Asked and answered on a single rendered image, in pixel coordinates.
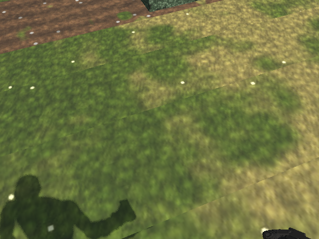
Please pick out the right robot hand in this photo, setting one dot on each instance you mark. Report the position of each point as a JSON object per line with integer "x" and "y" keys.
{"x": 289, "y": 233}

